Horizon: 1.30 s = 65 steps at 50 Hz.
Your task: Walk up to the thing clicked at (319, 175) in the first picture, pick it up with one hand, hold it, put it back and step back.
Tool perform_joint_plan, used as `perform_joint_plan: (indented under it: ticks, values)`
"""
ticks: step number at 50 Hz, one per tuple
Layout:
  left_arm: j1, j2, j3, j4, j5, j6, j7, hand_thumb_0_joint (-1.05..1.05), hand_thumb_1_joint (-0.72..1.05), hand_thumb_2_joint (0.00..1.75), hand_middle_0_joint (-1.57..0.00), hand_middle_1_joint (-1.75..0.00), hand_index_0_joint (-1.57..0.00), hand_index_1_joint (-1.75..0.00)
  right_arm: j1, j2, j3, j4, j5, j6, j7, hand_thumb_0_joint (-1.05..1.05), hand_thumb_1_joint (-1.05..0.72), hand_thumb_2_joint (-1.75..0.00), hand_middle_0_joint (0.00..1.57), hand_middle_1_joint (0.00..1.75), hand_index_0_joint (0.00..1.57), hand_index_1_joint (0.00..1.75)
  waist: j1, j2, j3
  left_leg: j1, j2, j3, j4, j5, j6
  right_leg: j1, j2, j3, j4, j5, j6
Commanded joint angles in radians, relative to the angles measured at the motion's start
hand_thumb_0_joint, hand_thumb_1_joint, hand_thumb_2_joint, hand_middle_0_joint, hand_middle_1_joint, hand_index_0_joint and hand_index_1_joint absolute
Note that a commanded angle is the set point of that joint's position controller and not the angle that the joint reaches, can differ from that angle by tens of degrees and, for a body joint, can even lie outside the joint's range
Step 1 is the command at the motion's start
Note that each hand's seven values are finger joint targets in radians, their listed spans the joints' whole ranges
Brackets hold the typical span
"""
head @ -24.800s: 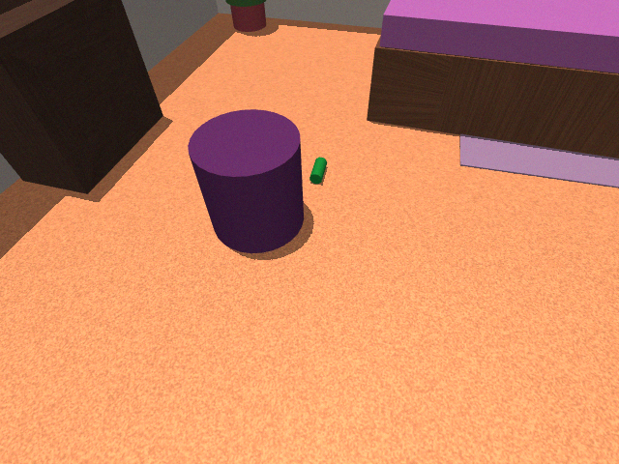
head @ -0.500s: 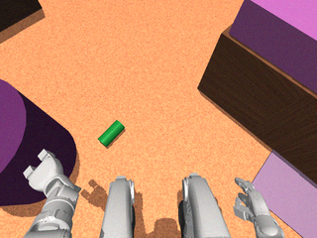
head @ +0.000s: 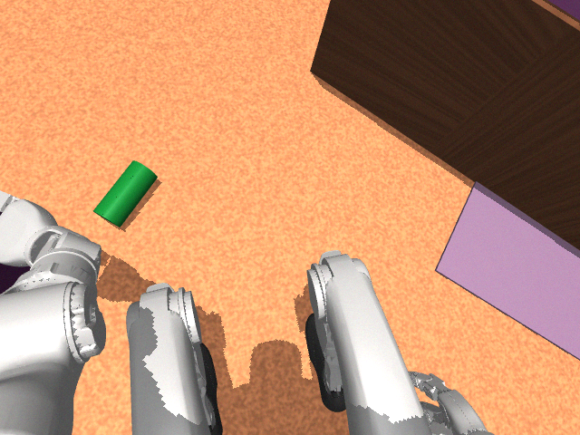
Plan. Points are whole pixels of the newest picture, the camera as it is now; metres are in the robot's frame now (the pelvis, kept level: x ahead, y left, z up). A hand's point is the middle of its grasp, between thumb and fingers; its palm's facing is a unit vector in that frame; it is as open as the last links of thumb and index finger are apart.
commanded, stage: rise first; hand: left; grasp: from above
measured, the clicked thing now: (126, 193) +0.56 +0.26 -0.37
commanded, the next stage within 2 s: approach in 1.02 s
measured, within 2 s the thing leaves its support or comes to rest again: neither
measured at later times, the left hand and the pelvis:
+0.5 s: hand (77, 221) +0.46 +0.29 -0.21, palm faces -0.22 -0.37 -0.90, open 13.9 cm; pelvis +0.00 +0.00 -0.06, yaw -1 degrees
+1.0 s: hand (84, 215) +0.48 +0.30 -0.24, palm faces -0.23 -0.35 -0.91, open 13.9 cm; pelvis +0.01 +0.00 -0.08, yaw -4 degrees
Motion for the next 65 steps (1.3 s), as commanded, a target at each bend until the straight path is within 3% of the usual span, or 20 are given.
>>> perform_joint_plan:
  ticks: [1,7,14,26,28,29,32,35,37,40,45,46,47,49,52,53,56,58,63,65]
  values:
    - [-0.391,0.279,0.021,-0.028,0.027,0.009,0.049,0.0,-0.61,1.09,-0.09,-1.01,-0.06,-1.04,0.173,-0.227,-0.052,-0.027,0.008,-0.03,0.012,0.0,-0.89,-0.9,0.2,0.3,0.2,0.3,-0.029,0.182,-0.625,0.469,-0.015,0.065,-0.229,0.066,0.026,0.243,0.008,-0.1,-0.211,0.091,-0.066]
    - [-0.474,0.327,0.039,0.038,0.05,0.007,0.028,0.0,-0.58,1.05,-0.09,-1.03,-0.08,-1.05,0.224,-0.251,-0.034,-0.016,-0.002,-0.046,0.052,0.0,-0.89,-0.9,0.2,0.3,0.2,0.3,-0.065,0.196,-0.585,0.426,-0.016,0.062,-0.162,0.125,0.028,0.19,0.012,-0.103,-0.142,0.146,-0.066]
    - [-0.47,0.386,0.033,0.059,0.114,-0.02,-0.012,0.0,-0.54,0.99,-0.1,-1.07,-0.1,-1.07,0.254,-0.269,-0.022,-0.029,-0.012,-0.056,0.086,0.0,-0.9,-0.9,0.2,0.3,0.2,0.3,-0.065,0.186,-0.621,0.338,-0.024,0.092,-0.082,0.162,0.041,0.25,0.03,-0.107,-0.101,0.173,-0.064]
    - [-0.512,0.46,0.049,-0.008,0.171,-0.075,-0.032,0.0,-0.54,0.97,-0.11,-1.05,-0.11,-1.05,0.283,-0.274,-0.006,-0.03,-0.024,-0.05,0.101,0.0,-0.9,-0.9,0.2,0.3,0.2,0.3,-0.081,0.192,-0.633,0.255,-0.024,0.099,0.003,0.169,0.055,0.285,0.048,-0.12,-0.053,0.194,-0.06]
    - [-0.492,0.456,0.062,0.029,0.177,-0.074,-0.016,0.0,-0.56,0.99,-0.11,-1.03,-0.1,-1.04,0.284,-0.281,-0.002,-0.026,-0.026,-0.051,0.101,0.0,-0.9,-0.9,0.2,0.3,0.2,0.3,-0.077,0.195,-0.621,0.253,-0.023,0.09,0.001,0.155,0.051,0.252,0.049,-0.131,-0.036,0.176,-0.064]
    - [-0.486,0.438,0.05,0.062,0.174,-0.072,-0.014,0.0,-0.55,0.98,-0.11,-1.03,-0.1,-1.04,0.287,-0.283,-0.004,-0.02,-0.031,-0.052,0.102,0.0,-0.91,-0.9,0.2,0.3,0.2,0.3,-0.092,0.191,-0.587,0.244,-0.023,0.089,0.003,0.143,0.052,0.238,0.049,-0.133,-0.04,0.168,-0.064]
    - [-0.537,0.457,0.047,0.033,0.174,-0.075,-0.013,0.0,-0.54,0.97,-0.12,-1.01,-0.12,-1.02,0.29,-0.287,0.005,-0.018,-0.035,-0.057,0.104,0.0,-0.9,-0.9,0.2,0.3,0.2,0.3,-0.108,0.203,-0.571,0.24,-0.024,0.084,0.014,0.142,0.054,0.216,0.048,-0.135,-0.038,0.163,-0.064]
    - [-0.527,0.485,0.063,0.059,0.183,-0.076,-0.002,0.0,-0.53,0.96,-0.15,-0.97,-0.14,-0.98,0.288,-0.303,0.013,-0.017,-0.039,-0.061,0.107,0.0,-0.9,-0.9,0.2,0.3,0.2,0.3,-0.1,0.222,-0.575,0.254,-0.021,0.073,0.02,0.156,0.049,0.202,0.051,-0.145,-0.018,0.173,-0.066]
    - [-0.526,0.452,0.047,0.083,0.186,-0.074,0.002,0.0,-0.53,0.96,-0.15,-0.97,-0.14,-0.98,0.293,-0.301,0.02,-0.017,-0.044,-0.058,0.111,0.0,-0.9,-0.9,0.2,0.3,0.2,0.3,-0.112,0.229,-0.57,0.275,-0.018,0.066,0.019,0.166,0.043,0.199,0.053,-0.152,-0.012,0.185,-0.07]
    - [-0.539,0.472,0.047,0.093,0.184,-0.076,0.003,0.0,-0.52,0.95,-0.15,-0.98,-0.14,-0.99,0.294,-0.308,0.027,-0.02,-0.049,-0.062,0.118,0.0,-0.9,-0.9,0.2,0.3,0.2,0.3,-0.127,0.231,-0.546,0.243,-0.02,0.065,0.033,0.162,0.049,0.197,0.054,-0.152,-0.008,0.183,-0.067]
    - [-0.534,0.491,0.05,0.107,0.192,-0.076,0.004,0.0,-0.55,0.97,-0.14,-0.98,-0.12,-0.99,0.296,-0.321,0.037,-0.026,-0.049,-0.057,0.126,0.0,-0.91,-0.9,0.2,0.3,0.2,0.3,-0.124,0.253,-0.547,0.247,-0.015,0.059,0.042,0.18,0.046,0.206,0.061,-0.16,0.005,0.205,-0.069]
    - [-0.548,0.517,0.069,0.08,0.198,-0.079,0.008,0.0,-0.54,0.96,-0.15,-0.96,-0.13,-0.98,0.303,-0.327,0.038,-0.027,-0.046,-0.058,0.128,0.0,-0.91,-0.9,0.2,0.3,0.2,0.3,-0.127,0.253,-0.568,0.263,-0.017,0.053,0.041,0.186,0.044,0.205,0.057,-0.164,0.011,0.206,-0.068]
    - [-0.53,0.499,0.049,0.099,0.2,-0.079,0.002,0.0,-0.52,0.95,-0.16,-0.96,-0.14,-0.98,0.302,-0.322,0.041,-0.026,-0.051,-0.057,0.132,0.0,-0.91,-0.9,0.2,0.3,0.2,0.3,-0.131,0.267,-0.545,0.259,-0.018,0.054,0.036,0.182,0.043,0.194,0.058,-0.165,0.014,0.201,-0.07]
    - [-0.544,0.523,0.06,0.08,0.198,-0.084,0.002,0.0,-0.54,0.97,-0.14,-0.98,-0.12,-0.99,0.298,-0.331,0.039,-0.027,-0.046,-0.057,0.132,0.0,-0.91,-0.9,0.2,0.3,0.2,0.3,-0.123,0.27,-0.546,0.249,-0.017,0.051,0.04,0.162,0.047,0.188,0.061,-0.167,0.01,0.185,-0.07]
    - [-0.542,0.509,0.045,0.076,0.2,-0.085,-0.005,0.0,-0.55,0.97,-0.13,-0.99,-0.12,-1.0,0.303,-0.327,0.046,-0.031,-0.05,-0.054,0.135,0.0,-0.91,-0.9,0.2,0.3,0.2,0.3,-0.138,0.275,-0.533,0.26,-0.017,0.052,0.044,0.171,0.044,0.187,0.061,-0.168,0.01,0.192,-0.071]
    - [-0.533,0.524,0.052,0.082,0.195,-0.086,-0.004,0.0,-0.54,0.96,-0.13,-1.0,-0.12,-1.01,0.301,-0.334,0.045,-0.028,-0.048,-0.054,0.135,0.0,-0.91,-0.9,0.2,0.3,0.2,0.3,-0.126,0.271,-0.546,0.248,-0.016,0.051,0.048,0.171,0.047,0.195,0.063,-0.169,0.012,0.195,-0.069]
    - [-0.53,0.52,0.044,0.099,0.202,-0.086,-0.005,0.0,-0.61,1.03,-0.15,-0.92,-0.1,-0.98,0.313,-0.334,0.052,-0.032,-0.053,-0.053,0.14,0.0,-0.91,-0.9,0.2,0.3,0.2,0.3,-0.146,0.248,-0.529,0.218,-0.016,0.052,0.059,0.172,0.052,0.219,0.065,-0.165,0.007,0.207,-0.064]
    - [-0.556,0.535,0.047,0.107,0.198,-0.086,0.002,0.0,-0.55,0.96,-0.09,-1.04,-0.09,-1.04,0.315,-0.343,0.053,-0.024,-0.051,-0.057,0.139,0.0,-0.9,-0.89,0.2,0.3,0.2,0.3,-0.157,0.252,-0.517,0.216,-0.017,0.046,0.057,0.165,0.051,0.206,0.064,-0.17,0.006,0.197,-0.065]
    - [-0.672,0.503,0.005,0.188,0.197,-0.087,0.037,0.0,-0.56,0.97,-0.09,-1.04,-0.08,-1.04,0.337,-0.365,0.076,-0.007,-0.066,-0.075,0.138,0.0,-0.9,-0.89,0.2,0.3,0.2,0.3,-0.24,0.249,-0.441,0.228,-0.012,0.021,0.064,0.121,0.05,0.16,0.067,-0.188,-0.007,0.17,-0.065]
    - [-0.703,0.528,0.005,0.212,0.202,-0.088,0.056,0.0,-0.55,0.95,-0.09,-1.06,-0.09,-1.05,0.34,-0.377,0.092,-0.007,-0.071,-0.084,0.137,0.0,-0.9,-0.89,0.2,0.3,0.2,0.3,-0.257,0.256,-0.441,0.237,-0.009,0.014,0.066,0.119,0.048,0.174,0.068,-0.194,-0.011,0.173,-0.063]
